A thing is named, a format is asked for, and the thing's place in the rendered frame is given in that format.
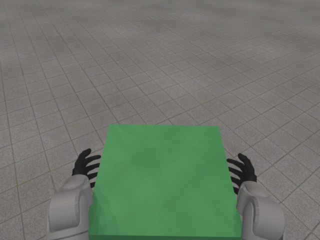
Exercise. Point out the robot left hand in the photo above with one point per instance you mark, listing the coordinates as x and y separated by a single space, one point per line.
81 163

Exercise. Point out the robot left forearm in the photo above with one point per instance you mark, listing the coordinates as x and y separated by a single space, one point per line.
67 214

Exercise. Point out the robot right hand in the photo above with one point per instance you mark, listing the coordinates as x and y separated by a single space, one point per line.
247 174

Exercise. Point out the robot right forearm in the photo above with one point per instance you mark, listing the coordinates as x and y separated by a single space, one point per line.
263 218

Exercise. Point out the carton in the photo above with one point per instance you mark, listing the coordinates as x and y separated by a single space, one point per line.
163 182

